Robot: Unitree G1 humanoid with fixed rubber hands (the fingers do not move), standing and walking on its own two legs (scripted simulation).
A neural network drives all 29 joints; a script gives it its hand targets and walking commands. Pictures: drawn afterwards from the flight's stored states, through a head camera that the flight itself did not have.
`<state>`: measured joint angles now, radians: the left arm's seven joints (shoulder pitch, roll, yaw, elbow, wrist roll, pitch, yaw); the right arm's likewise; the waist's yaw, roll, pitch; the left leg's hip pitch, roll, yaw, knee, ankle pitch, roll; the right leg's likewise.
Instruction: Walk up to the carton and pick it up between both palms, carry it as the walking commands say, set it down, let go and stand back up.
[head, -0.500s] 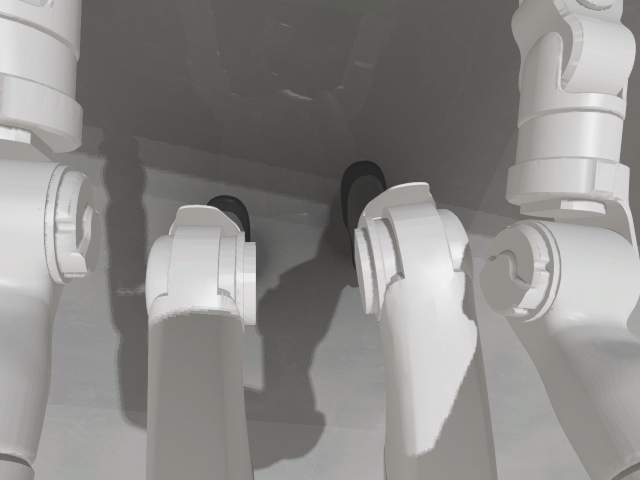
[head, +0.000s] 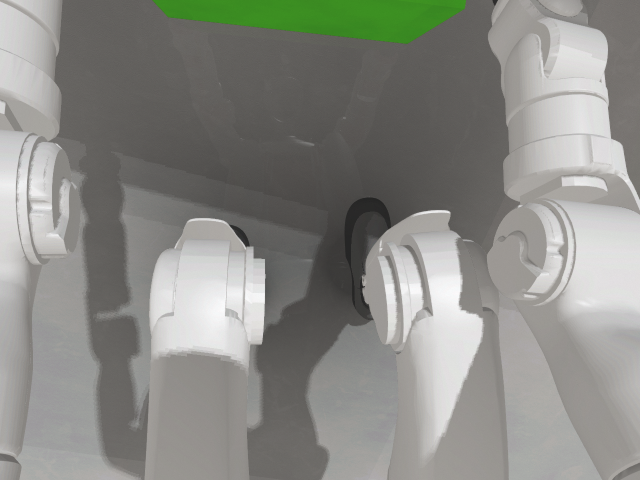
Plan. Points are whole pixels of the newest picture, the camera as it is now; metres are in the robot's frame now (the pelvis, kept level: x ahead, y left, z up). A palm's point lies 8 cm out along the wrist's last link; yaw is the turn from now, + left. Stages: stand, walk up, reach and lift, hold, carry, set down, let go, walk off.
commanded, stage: set down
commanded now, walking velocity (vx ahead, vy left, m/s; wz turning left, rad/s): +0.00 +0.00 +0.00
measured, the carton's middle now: out of the picture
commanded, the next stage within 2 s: none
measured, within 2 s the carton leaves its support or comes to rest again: rests again in 0.94 s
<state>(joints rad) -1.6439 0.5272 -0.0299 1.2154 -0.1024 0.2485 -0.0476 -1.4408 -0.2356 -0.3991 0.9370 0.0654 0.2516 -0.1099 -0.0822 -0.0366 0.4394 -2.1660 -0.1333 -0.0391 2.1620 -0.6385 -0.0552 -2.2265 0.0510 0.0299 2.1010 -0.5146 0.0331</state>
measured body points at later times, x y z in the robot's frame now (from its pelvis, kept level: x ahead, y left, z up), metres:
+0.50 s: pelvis +0.00 +0.01 -0.02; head +0.39 +0.01 +0.20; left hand +0.59 +0.11 -0.23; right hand +0.49 -0.26 -0.22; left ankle +0.10 +0.11 -0.36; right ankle +0.13 -0.12 -0.36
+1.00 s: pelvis +0.00 +0.02 -0.03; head +0.39 +0.02 +0.19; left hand +0.60 +0.13 -0.24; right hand +0.51 -0.24 -0.22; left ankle +0.10 +0.11 -0.36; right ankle +0.13 -0.12 -0.36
